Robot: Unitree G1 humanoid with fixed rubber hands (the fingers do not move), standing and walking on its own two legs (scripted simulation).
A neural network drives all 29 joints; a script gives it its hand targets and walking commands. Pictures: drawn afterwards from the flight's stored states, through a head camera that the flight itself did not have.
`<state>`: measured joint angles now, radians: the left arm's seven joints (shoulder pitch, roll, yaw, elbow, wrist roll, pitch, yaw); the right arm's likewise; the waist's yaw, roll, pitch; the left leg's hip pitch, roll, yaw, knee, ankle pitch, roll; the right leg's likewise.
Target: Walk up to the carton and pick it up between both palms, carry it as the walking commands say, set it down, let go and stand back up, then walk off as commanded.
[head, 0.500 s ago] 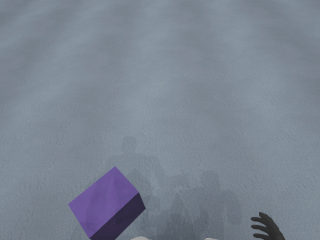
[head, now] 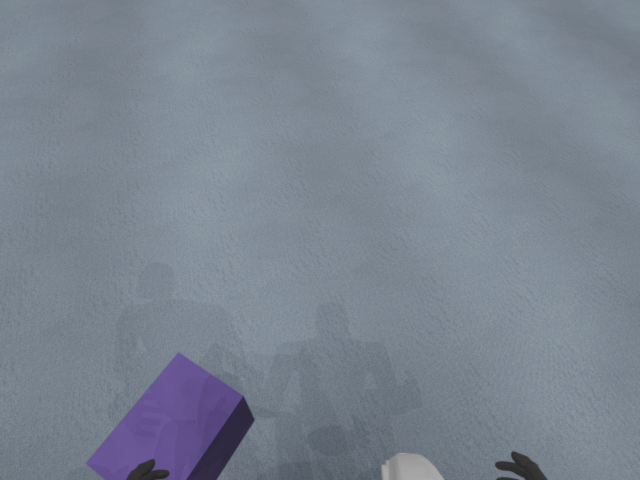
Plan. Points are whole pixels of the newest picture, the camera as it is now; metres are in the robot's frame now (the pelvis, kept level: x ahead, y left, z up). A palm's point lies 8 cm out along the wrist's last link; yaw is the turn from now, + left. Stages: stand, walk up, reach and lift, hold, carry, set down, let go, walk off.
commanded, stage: walk off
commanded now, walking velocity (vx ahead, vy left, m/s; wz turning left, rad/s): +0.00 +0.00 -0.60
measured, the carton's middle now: (184, 438) +0.26 +0.34 -0.62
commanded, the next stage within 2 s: stand in 0.50 s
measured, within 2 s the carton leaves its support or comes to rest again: neither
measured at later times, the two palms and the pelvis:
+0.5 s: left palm (160, 452) +0.17 +0.23 -0.12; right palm out of the picture +0.11 -0.28 -0.11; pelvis +0.02 +0.00 -0.01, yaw -17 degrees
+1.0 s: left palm (205, 381) +0.26 +0.19 -0.11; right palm out of the picture +0.05 -0.26 -0.11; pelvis +0.06 +0.01 +0.00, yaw -26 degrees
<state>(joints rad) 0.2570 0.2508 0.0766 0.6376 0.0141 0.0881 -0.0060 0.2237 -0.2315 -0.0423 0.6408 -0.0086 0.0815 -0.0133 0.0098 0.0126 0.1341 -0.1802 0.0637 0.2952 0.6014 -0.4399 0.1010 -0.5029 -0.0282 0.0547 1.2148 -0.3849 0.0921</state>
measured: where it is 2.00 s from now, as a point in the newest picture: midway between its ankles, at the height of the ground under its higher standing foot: outside the picture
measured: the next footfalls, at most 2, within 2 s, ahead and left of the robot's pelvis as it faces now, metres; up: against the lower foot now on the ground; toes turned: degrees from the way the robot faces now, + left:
right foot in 0.26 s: +0.09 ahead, -0.15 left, +0.00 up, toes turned -11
left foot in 0.54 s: +0.09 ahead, +0.08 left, +0.00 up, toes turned -18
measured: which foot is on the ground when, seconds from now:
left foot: down 0.00-0.26, up 0.28-0.52, down 0.54-1.00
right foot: up 0.00-0.24, down 0.26-0.56, up 0.58-0.98, down 1.00-1.00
